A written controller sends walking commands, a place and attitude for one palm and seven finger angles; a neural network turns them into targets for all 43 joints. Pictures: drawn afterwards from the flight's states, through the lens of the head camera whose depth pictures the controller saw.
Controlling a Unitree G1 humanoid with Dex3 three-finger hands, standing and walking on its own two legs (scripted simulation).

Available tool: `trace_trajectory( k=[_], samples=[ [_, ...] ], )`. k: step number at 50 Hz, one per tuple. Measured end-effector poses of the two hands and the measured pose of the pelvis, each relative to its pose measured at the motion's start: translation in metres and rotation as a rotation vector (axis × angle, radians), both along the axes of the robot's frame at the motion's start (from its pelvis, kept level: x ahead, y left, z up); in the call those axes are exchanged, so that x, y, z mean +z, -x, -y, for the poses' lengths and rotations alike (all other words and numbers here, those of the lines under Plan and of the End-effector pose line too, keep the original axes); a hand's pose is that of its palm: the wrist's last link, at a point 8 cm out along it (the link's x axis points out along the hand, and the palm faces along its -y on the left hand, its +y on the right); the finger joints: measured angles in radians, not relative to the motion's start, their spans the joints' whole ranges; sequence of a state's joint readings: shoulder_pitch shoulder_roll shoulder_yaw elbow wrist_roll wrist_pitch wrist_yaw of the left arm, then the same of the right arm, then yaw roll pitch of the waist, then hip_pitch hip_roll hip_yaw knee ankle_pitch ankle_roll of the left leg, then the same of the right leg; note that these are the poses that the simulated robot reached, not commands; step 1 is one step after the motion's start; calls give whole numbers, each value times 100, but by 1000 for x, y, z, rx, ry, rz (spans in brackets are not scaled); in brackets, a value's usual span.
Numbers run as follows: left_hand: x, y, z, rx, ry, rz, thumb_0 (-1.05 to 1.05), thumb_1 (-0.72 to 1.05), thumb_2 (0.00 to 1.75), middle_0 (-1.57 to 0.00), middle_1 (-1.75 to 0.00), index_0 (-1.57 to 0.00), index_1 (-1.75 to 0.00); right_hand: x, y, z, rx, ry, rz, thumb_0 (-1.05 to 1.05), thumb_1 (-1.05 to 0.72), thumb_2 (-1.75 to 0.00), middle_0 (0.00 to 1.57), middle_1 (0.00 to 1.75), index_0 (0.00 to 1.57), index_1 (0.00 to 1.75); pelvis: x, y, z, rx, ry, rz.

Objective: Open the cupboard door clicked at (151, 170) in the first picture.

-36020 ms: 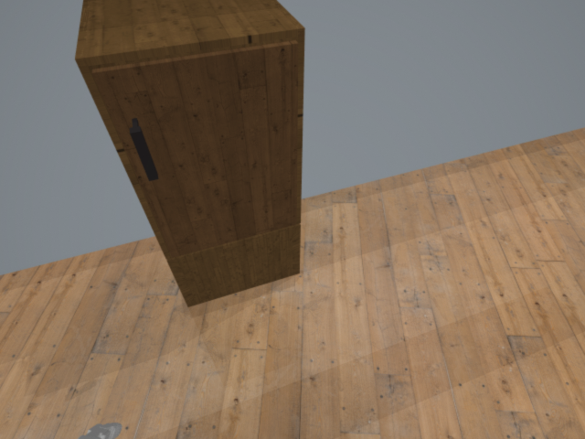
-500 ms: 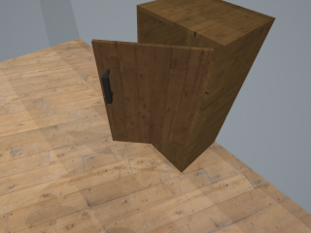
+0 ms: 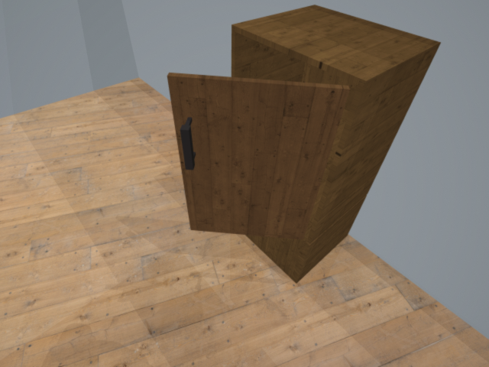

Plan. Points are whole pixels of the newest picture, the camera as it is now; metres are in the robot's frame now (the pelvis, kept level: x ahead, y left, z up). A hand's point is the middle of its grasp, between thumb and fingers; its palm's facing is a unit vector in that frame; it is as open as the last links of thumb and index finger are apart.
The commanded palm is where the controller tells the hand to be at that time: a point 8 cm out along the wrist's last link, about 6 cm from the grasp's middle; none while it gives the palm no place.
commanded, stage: look again from close up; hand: left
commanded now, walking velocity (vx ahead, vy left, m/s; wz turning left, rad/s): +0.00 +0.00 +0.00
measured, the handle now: (189, 143) +0.64 +0.18 +0.00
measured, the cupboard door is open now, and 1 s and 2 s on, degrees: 44 44 44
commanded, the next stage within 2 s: shuffle to correct the standing spot in 0.12 s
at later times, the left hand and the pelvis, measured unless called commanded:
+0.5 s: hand out of the picture -0.05 +0.18 -0.17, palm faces +0.04 -0.98 -0.18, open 7.4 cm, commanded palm none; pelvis +0.00 +0.00 +0.00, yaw +0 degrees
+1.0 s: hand out of the picture +0.15 +0.18 -0.17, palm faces -0.03 -0.97 -0.25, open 7.3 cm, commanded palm none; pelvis +0.09 -0.02 +0.00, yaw -3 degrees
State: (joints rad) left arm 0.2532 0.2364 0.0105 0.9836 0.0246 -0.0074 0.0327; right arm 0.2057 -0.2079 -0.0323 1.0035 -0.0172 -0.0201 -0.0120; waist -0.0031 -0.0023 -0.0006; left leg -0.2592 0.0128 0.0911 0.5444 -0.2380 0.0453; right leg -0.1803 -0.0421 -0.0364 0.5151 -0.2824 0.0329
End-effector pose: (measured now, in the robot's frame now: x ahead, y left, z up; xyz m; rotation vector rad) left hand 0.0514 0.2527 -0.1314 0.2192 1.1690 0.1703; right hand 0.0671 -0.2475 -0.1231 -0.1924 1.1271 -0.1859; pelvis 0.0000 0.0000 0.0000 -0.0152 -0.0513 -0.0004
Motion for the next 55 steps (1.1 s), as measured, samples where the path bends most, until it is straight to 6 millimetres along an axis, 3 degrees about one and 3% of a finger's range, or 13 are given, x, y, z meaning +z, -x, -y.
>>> trace_trajectory(
  k=[6, 14, 25, 29, 33, 36, 38, 43, 49, 52, 55],
  samples=[
    [2, 14, -8, -3, 1, -19, 1, 91, 90, -20, -30, -20, -30, 8, -6, 3, 30, 21, 18, 1, -90, -90, 20, 30, 20, 30, 3, 8, -5, 3, -2, -2],
    [-2, 52, -9, 16, 11, -116, 1, 91, 90, -20, -30, -20, -30, 6, 17, 4, 23, 24, -55, 1, -90, -90, 20, 30, 20, 30, 5, 13, -8, 6, -3, -6],
    [-10, 106, 26, 79, 85, -272, 1, 91, 90, -20, -30, -20, -30, -15, 68, -16, -32, -54, -225, 1, -90, -90, 20, 30, 20, 30, 3, 1, -3, 4, -7, -7],
    [-15, 117, 38, 111, 116, -317, 1, 91, 90, -20, -30, -20, -30, -20, 75, -24, -49, -70, -261, 1, -90, -90, 20, 30, 20, 30, -1, -9, -4, 5, 2, -4],
    [-23, 114, 42, 125, 146, -352, 1, 91, 90, -20, -30, -20, -30, -22, 70, -34, -74, -69, -266, 1, -90, -90, 20, 30, 20, 30, -5, -25, -10, -1, 5, -3],
    [-25, 99, 42, 94, 157, -370, 1, 91, 90, -20, -30, -20, -30, -21, 65, -42, -109, -71, -243, 1, -90, -90, 20, 30, 20, 30, -6, -37, -13, -30, -8, -7],
    [-22, 77, 40, 55, 152, -361, 1, 91, 90, -20, -30, -20, -30, -19, 66, -47, -139, -78, -231, 1, -90, -90, 20, 30, 20, 30, -3, -43, -14, -51, -13, -10],
    [-10, -7, 36, -12, 123, -220, 1, 91, 90, -20, -30, -20, -30, -12, 80, -57, -180, -114, -290, 1, -90, -90, 20, 30, 20, 30, 7, -58, -8, -59, -15, -21],
    [0, -87, 26, -38, 23, -78, 4, 96, 90, -20, -30, -20, -30, -18, 87, -54, -204, -155, -404, 1, -90, -90, 20, 30, 20, 30, 3, -83, 11, -52, -27, -11],
    [-4, -111, 34, -31, 9, -22, 3, 94, 90, -20, -30, -20, -30, -29, 78, -44, -204, -162, -437, 1, -90, -90, 20, 30, 20, 30, -5, -96, 19, -41, -23, -5],
    [-4, -123, 45, -35, 30, -3, 2, 93, 90, -20, -30, -20, -30, -33, 59, -34, -196, -141, -419, 1, -90, -90, 20, 30, 20, 30, -7, -98, 18, -15, -1, -9]
  ],
)
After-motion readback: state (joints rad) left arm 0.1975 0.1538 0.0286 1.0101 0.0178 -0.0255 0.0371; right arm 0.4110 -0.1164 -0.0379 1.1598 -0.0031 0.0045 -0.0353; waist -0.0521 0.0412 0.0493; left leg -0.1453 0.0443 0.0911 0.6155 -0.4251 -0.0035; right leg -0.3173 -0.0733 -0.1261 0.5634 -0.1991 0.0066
